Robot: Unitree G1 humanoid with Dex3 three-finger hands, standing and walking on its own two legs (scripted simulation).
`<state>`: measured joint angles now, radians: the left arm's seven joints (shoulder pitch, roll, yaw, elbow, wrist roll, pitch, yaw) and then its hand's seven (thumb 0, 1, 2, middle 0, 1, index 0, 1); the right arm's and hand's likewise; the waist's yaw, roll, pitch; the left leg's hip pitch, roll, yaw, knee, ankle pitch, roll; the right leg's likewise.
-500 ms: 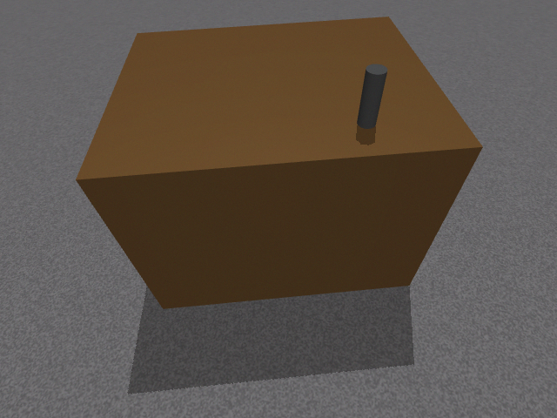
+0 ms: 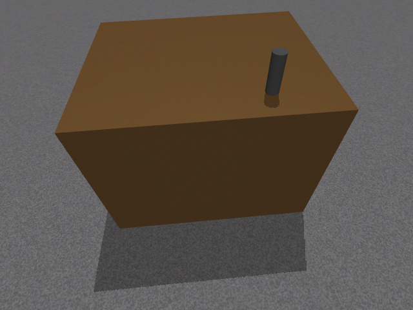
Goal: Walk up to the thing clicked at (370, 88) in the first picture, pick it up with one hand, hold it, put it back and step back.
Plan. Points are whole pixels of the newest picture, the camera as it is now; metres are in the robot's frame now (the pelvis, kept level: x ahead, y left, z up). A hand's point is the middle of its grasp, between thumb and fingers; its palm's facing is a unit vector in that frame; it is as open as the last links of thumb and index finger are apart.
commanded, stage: stand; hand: right
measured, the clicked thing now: (275, 72) +0.82 -0.17 -0.01
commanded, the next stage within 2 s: walk up in 0.62 s
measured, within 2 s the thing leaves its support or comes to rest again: neither
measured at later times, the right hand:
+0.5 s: hand out of the picture +0.08 -0.25 -0.16, palm faces -0.04 +0.94 -0.34, open 7.4 cm
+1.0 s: hand (352, 306) +0.17 -0.27 -0.16, palm faces -0.12 +0.93 -0.36, open 7.4 cm
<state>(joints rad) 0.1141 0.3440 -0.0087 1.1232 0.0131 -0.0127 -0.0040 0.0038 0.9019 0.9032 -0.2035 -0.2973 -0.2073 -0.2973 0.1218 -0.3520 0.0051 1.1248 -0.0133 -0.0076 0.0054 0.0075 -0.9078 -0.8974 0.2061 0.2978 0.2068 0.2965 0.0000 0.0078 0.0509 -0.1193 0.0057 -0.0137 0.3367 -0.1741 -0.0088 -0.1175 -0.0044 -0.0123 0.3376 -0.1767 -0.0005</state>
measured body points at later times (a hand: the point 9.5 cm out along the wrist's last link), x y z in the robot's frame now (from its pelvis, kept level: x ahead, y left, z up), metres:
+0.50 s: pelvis +0.01 +0.00 +0.00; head +0.01 +0.00 +0.45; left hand +0.08 +0.30 -0.13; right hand +0.08 -0.30 -0.13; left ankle +0.01 +0.13 -0.75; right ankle +0.01 -0.12 -0.75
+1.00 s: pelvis +0.09 +0.00 -0.01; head +0.12 -0.01 +0.44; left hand +0.07 +0.32 -0.13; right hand +0.18 -0.32 -0.13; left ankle +0.12 +0.12 -0.71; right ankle +0.01 -0.12 -0.75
